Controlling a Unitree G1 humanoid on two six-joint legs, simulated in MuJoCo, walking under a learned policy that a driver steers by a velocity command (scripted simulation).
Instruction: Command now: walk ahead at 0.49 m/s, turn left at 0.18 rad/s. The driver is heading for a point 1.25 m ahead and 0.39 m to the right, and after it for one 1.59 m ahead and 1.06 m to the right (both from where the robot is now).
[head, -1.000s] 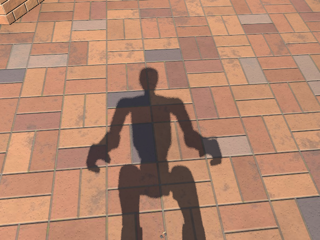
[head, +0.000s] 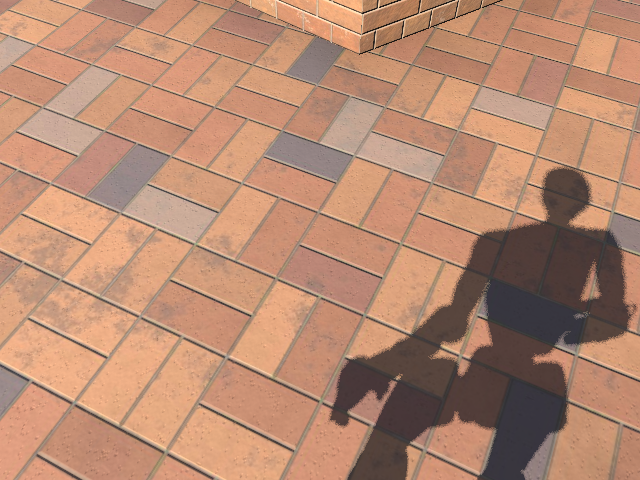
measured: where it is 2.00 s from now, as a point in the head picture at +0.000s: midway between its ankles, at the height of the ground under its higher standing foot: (395, 214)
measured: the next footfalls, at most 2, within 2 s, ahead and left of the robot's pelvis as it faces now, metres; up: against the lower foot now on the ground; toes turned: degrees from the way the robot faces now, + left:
right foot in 0.42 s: +0.44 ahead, -0.13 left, +0.00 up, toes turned -1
left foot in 0.94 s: +0.73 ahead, +0.11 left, +0.00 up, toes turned +0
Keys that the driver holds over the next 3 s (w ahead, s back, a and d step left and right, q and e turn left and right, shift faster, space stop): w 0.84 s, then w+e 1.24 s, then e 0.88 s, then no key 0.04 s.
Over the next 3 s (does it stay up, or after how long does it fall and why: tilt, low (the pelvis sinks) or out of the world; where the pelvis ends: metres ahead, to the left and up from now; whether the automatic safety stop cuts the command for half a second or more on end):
stays up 1.34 -0.31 0.01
